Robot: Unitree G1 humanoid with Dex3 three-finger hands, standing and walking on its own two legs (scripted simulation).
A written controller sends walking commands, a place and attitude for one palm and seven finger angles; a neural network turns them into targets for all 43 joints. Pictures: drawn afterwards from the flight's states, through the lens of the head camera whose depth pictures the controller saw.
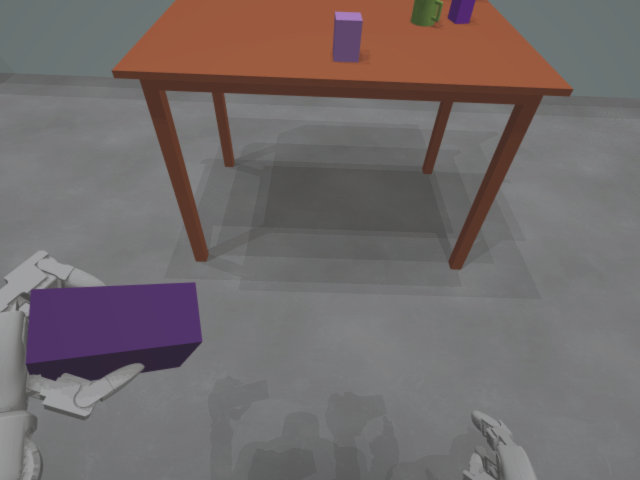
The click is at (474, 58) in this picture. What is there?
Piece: table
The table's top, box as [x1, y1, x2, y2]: [112, 0, 572, 96]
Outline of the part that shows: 112,69 114,77 569,96 572,88 487,0 475,1 468,24 455,24 447,18 447,14 451,0 440,0 443,2 443,6 439,21 435,21 434,24 431,26 418,26 410,22 414,0 175,0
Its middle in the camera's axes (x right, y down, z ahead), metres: +0.06 -0.69 +1.28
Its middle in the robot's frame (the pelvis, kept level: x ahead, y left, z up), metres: +1.43 +0.02 +0.03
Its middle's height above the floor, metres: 0.80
